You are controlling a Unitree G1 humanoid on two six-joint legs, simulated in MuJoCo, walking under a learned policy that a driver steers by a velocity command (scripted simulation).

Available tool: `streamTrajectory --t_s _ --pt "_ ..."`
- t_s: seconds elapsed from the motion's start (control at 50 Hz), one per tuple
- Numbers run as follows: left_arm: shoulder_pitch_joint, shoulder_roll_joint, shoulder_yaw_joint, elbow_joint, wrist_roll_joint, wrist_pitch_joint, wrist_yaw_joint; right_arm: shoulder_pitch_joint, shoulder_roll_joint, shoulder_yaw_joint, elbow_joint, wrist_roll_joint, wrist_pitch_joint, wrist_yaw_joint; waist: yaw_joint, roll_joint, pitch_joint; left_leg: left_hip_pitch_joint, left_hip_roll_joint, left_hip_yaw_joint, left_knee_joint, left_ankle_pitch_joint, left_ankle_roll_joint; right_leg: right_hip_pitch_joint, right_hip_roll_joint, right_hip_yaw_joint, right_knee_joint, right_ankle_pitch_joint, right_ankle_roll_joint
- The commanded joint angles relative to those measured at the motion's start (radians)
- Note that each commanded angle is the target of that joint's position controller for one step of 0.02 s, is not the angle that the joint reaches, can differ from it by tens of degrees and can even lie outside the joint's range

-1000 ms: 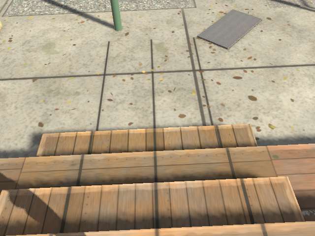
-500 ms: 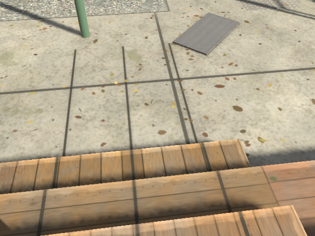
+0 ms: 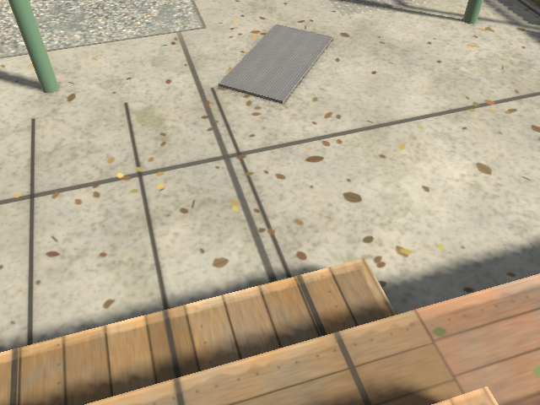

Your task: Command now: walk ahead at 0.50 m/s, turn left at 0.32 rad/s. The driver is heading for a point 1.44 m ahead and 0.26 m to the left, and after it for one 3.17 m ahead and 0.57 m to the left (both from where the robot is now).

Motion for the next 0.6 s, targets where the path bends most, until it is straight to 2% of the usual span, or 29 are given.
streamTrajectory --t_s 0.02,0.04,0.06,0.08,0.1,0.12,0.14,0.16,0.18,0.2,0.22,0.24,0.26,0.28,0.3,0.32,0.34,0.36,0.38,0.4,0.42,0.44,0.46,0.48,0.5,0.52,0.54,0.58,0.6 --pt "0.658 0.214 0.06 0.142 -0.007 -0.029 0.009 -0.081 -0.019 -0.016 -0.138 0.019 -0.033 0.045 0.272 -0.288 -0.252 -0.769 -0.069 -0.076 0.717 -0.153 0.022 0.904 -0.393 0.612 -0.27 0.573 -0.455" --pt "0.554 0.168 0.064 0.15 0.023 -0.031 0.007 -0.237 -0.067 -0.032 -0.218 0.047 -0.024 0.024 0.262 -0.07 0.032 -0.91 -0.038 -0.184 0.693 -0.024 0.028 0.636 -0.445 0.677 -0.356 0.373 -0.42" --pt "0.441 0.107 0.045 0.153 -0.01 -0.025 0.002 -0.297 -0.081 -0.043 -0.221 0.036 -0.001 -0.007 0.194 -0.014 0.116 -0.909 0.03 -0.169 0.646 0.084 0.015 0.461 -0.429 0.574 -0.332 0.271 -0.362" --pt "0.342 0.012 0.015 0.13 -0.015 -0.016 0.002 -0.27 -0.085 -0.045 -0.2 0.01 0.019 -0.022 0.141 0.021 0.066 -0.838 0.066 -0.153 0.586 0.184 0.008 0.351 -0.379 0.461 -0.318 0.206 -0.324" --pt "0.255 -0.052 -0.004 0.1 -0.007 -0.011 0.01 -0.246 -0.059 -0.036 -0.182 -0.015 0.036 -0.026 0.098 -0.006 0.077 -0.736 0.102 -0.148 0.483 0.255 0.001 0.224 -0.346 0.357 -0.332 0.251 -0.279" --pt "0.188 -0.066 -0.005 0.086 -0.004 0.0 0.029 -0.158 0.001 -0.008 -0.144 -0.045 0.051 -0.016 0.045 -0.03 0.109 -0.605 0.135 -0.132 0.362 0.396 -0.002 0.065 -0.278 0.25 -0.324 0.175 -0.23" --pt "0.17 -0.058 -0.009 0.075 0.004 -0.004 0.045 -0.147 0.018 -0.005 -0.125 -0.057 0.051 0.001 0.04 -0.029 0.105 -0.487 0.121 -0.066 0.263 0.601 -0.003 -0.039 -0.201 0.124 -0.326 0.098 -0.194" --pt "0.172 -0.081 -0.02 0.079 0.021 -0.016 0.068 -0.179 -0.003 -0.005 -0.126 -0.056 0.036 0.02 0.056 -0.03 0.103 -0.457 0.144 -0.073 0.127 0.819 -0.004 -0.07 -0.19 0.093 -0.277 0.038 -0.155" --pt "0.202 -0.048 -0.017 0.081 0.036 -0.031 0.081 -0.198 -0.023 -0.012 -0.119 -0.033 0.014 0.024 0.079 0.009 0.069 -0.269 0.124 -0.026 -0.05 1.049 -0.018 -0.166 -0.13 -0.023 -0.204 -0.038 -0.103" --pt "0.26 -0.008 -0.013 0.119 0.037 -0.035 0.079 -0.243 -0.042 -0.019 -0.125 -0.015 0.009 0.026 0.085 -0.027 0.079 -0.122 0.08 0.048 -0.087 1.061 -0.038 -0.254 -0.108 -0.066 -0.216 -0.1 -0.084" --pt "0.325 0.021 -0.01 0.157 0.043 -0.033 0.068 -0.342 -0.102 -0.034 -0.166 -0.005 0.014 0.032 0.106 -0.047 0.124 -0.115 0.072 0.068 -0.104 1.038 -0.044 -0.253 -0.136 -0.049 -0.219 -0.157 -0.084" --pt "0.379 0.024 -0.017 0.191 0.033 -0.032 0.057 -0.422 -0.12 -0.036 -0.209 -0.004 0.024 0.029 0.114 -0.078 0.154 -0.16 0.09 0.041 -0.123 0.953 -0.037 -0.176 -0.195 0.015 -0.219 -0.155 -0.099" --pt "0.411 0.029 -0.018 0.213 0.03 -0.029 0.042 -0.481 -0.119 -0.034 -0.233 -0.001 0.034 0.023 0.131 -0.062 0.179 -0.171 0.091 0.041 -0.178 0.907 -0.028 -0.116 -0.226 0.033 -0.186 -0.164 -0.098" --pt "0.449 0.042 -0.017 0.237 0.015 -0.03 0.035 -0.523 -0.122 -0.031 -0.25 -0.011 0.044 0.014 0.141 -0.043 0.211 -0.227 0.096 0.032 -0.24 0.859 -0.019 -0.013 -0.267 0.082 -0.165 -0.153 -0.102" --pt "0.472 0.071 -0.01 0.263 -0.003 -0.024 0.031 -0.558 -0.109 -0.023 -0.263 -0.02 0.052 0.006 0.159 -0.04 0.236 -0.279 0.113 0.011 -0.308 0.782 -0.011 0.101 -0.303 0.125 -0.152 -0.124 -0.108" --pt "0.468 0.086 -0.004 0.272 -0.005 -0.016 0.032 -0.56 -0.105 -0.019 -0.269 -0.022 0.053 -0.004 0.158 -0.045 0.257 -0.251 0.117 0.015 -0.37 0.737 -0.001 0.142 -0.309 0.134 -0.132 -0.093 -0.101" --pt "0.448 0.105 0.004 0.275 0.003 -0.005 0.026 -0.498 -0.114 -0.026 -0.246 -0.02 0.052 -0.012 0.13 -0.025 0.253 -0.143 0.104 0.047 -0.414 0.752 0.004 0.142 -0.291 0.106 -0.06 -0.06 -0.089" --pt "0.405 0.125 0.01 0.266 0.014 0.005 0.011 -0.368 -0.153 -0.047 -0.204 -0.011 0.048 -0.017 0.062 0.005 0.208 0.051 0.061 0.118 -0.438 0.794 0.006 0.11 -0.252 0.044 0.073 0.059 -0.08" --pt "0.347 0.163 0.022 0.258 0.037 0.019 -0.019 -0.128 -0.227 -0.089 -0.118 0.005 0.039 -0.017 -0.05 0.051 0.136 0.332 0.015 0.167 -0.448 0.803 0.024 0.041 -0.212 -0.037 0.294 0.21 -0.051" --pt "0.506 0.071 0.018 0.305 0.037 0.016 -0.046 0.06 -0.325 -0.129 -0.065 -0.015 0.041 -0.019 -0.052 0.236 -0.023 0.72 0.103 0.041 -0.277 1.165 0.17 -0.208 -0.087 -0.127 0.734 -0.046 0.049" --pt "0.561 -0.007 -0.013 0.274 0.022 0.013 -0.071 0.158 -0.34 -0.127 -0.031 -0.005 0.049 -0.017 -0.053 0.216 -0.304 0.973 0.274 -0.233 -0.191 1.253 0.324 -0.314 -0.022 -0.034 0.996 -0.436 0.082" --pt "0.324 0.063 0.008 0.184 -0.015 -0.001 -0.067 0.212 -0.31 -0.128 -0.02 -0.002 0.041 -0.016 -0.143 0.117 -0.134 0.893 0.273 -0.316 -0.28 1.155 0.298 -0.508 -0.003 0.029 1.065 -0.451 0.077" --pt "0.143 0.088 0.012 0.045 -0.043 -0.034 -0.042 0.118 -0.297 -0.121 -0.063 0.044 0.017 -0.01 -0.147 0.142 -0.044 0.813 0.354 -0.517 -0.374 0.588 0.34 -0.767 -0.02 0.083 1.021 -0.409 0.098" --pt "0.117 0.113 0.02 0.051 -0.022 -0.046 0.002 -0.093 -0.159 -0.076 -0.119 0.052 0.004 -0.014 -0.055 -0.061 0.039 0.535 0.356 -0.482 -0.438 0.342 0.247 -0.678 -0.127 0.2 0.614 -0.082 0.063" --pt "0.128 0.105 0.025 0.072 0.005 -0.041 0.04 -0.179 -0.113 -0.049 -0.134 0.026 -0.003 -0.002 0.021 -0.055 0.109 0.255 0.331 -0.492 -0.477 0.194 0.282 -0.518 -0.153 0.209 0.516 -0.048 0.039" --pt "0.184 0.076 0.015 0.118 0.016 -0.023 0.058 -0.29 -0.079 -0.026 -0.169 0.017 -0.006 -0.001 0.082 -0.068 0.165 -0.067 0.327 -0.432 -0.541 0.237 0.318 -0.325 -0.19 0.217 0.306 0.092 0.04" --pt "0.208 0.035 0.012 0.117 0.023 -0.001 0.07 -0.265 -0.121 -0.031 -0.169 0.039 -0.002 0.003 0.097 0.01 0.163 -0.184 0.279 -0.428 -0.569 0.185 0.347 -0.232 -0.164 0.171 0.265 0.024 0.055" --pt "0.219 0.006 -0.007 0.094 0.024 0.018 0.056 -0.281 -0.145 -0.032 -0.18 0.048 -0.003 0.001 0.12 -0.007 0.103 -0.367 0.18 -0.339 -0.518 0.197 0.281 -0.017 -0.112 0.089 0.171 0.09 0.063" --pt "0.292 -0.031 -0.023 0.109 0.035 0.015 0.04 -0.303 -0.159 -0.032 -0.202 0.01 -0.005 0.002 0.148 -0.015 0.083 -0.539 0.129 -0.283 -0.428 0.274 0.248 0.159 -0.084 0.068 0.248 0.315 0.053"
Keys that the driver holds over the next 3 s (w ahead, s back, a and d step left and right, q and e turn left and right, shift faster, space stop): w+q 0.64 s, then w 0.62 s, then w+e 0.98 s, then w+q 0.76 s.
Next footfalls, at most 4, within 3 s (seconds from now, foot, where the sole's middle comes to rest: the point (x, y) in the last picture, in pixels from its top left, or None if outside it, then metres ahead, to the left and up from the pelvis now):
0.38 left None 0.32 0.14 -0.89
0.84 right None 0.65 0.00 -1.04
1.50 left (143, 361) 0.91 0.39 -1.18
2.10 right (215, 280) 1.33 0.15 -1.33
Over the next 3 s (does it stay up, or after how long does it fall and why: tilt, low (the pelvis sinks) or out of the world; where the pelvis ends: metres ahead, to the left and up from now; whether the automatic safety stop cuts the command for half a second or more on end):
stays up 1.71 0.28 -0.56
